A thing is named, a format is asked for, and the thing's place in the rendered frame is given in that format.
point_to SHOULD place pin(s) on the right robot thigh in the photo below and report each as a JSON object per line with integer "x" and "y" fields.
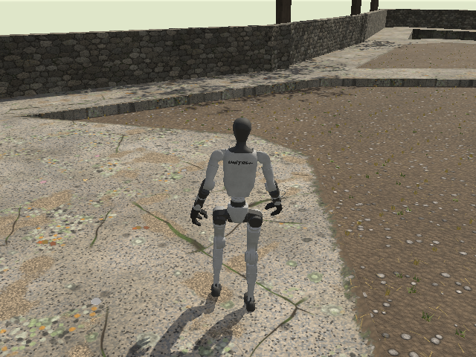
{"x": 255, "y": 220}

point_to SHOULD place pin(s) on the left robot hand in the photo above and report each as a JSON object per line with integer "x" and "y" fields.
{"x": 195, "y": 214}

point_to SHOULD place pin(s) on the right robot forearm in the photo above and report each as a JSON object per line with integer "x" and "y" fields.
{"x": 275, "y": 195}

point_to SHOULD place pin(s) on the robot right upper arm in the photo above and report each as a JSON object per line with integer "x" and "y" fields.
{"x": 268, "y": 172}

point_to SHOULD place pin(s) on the robot torso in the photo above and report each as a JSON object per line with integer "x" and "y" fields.
{"x": 239, "y": 178}

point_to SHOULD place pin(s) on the right robot hand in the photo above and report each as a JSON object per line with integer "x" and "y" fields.
{"x": 271, "y": 205}

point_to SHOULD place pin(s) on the robot left upper arm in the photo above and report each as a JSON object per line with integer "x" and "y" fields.
{"x": 213, "y": 166}

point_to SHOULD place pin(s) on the left robot forearm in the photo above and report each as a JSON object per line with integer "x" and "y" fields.
{"x": 201, "y": 197}

